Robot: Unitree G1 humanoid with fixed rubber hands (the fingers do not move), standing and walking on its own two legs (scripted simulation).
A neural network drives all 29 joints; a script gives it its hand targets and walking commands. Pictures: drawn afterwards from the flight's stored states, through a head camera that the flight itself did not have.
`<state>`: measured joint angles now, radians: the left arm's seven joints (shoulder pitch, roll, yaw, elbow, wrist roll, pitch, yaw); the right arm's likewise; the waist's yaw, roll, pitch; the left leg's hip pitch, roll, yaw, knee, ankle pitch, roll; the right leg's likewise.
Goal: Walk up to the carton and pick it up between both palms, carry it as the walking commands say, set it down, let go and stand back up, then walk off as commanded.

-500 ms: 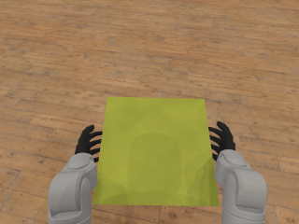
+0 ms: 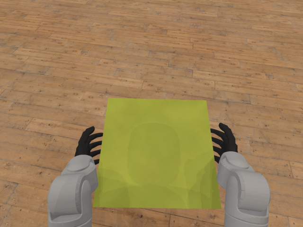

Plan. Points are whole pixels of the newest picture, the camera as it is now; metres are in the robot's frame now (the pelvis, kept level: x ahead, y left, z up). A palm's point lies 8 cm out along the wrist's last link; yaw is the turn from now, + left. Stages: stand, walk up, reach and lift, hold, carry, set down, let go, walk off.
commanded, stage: carry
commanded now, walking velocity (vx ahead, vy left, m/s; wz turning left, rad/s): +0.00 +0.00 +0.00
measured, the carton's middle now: (155, 157) +0.32 +0.00 +0.01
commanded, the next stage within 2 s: hold in 1.24 s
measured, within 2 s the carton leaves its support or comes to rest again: neither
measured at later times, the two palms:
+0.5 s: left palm (85, 183) +0.22 +0.14 +0.09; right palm (245, 180) +0.23 -0.17 +0.10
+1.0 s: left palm (85, 201) +0.19 +0.14 +0.08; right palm (252, 201) +0.19 -0.18 +0.09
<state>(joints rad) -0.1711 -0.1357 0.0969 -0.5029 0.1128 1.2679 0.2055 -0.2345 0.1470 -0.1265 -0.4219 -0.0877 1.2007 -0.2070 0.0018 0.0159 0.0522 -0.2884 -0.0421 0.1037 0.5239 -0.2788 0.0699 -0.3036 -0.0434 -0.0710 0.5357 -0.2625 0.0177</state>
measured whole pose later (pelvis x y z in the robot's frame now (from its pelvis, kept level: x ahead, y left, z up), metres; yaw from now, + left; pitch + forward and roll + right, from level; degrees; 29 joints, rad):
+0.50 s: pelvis -0.05 -0.01 +0.00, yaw +0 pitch +0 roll +0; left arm -0.17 -0.14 0.10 -0.46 0.11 1.26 0.20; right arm -0.22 0.14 -0.13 -0.42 -0.09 1.22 -0.21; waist 0.00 0.01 0.03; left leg -0.28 -0.03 0.10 0.52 -0.25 0.07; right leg -0.30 -0.04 -0.07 0.54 -0.25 0.01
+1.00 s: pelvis -0.07 -0.01 -0.01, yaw +0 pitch -1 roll +0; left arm -0.17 -0.14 0.11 -0.27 0.11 1.22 0.18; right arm -0.20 0.14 -0.13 -0.29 -0.13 1.20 -0.21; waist 0.00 0.00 -0.05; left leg -0.28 -0.03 0.11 0.52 -0.22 0.07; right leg -0.30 -0.04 -0.07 0.54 -0.22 0.00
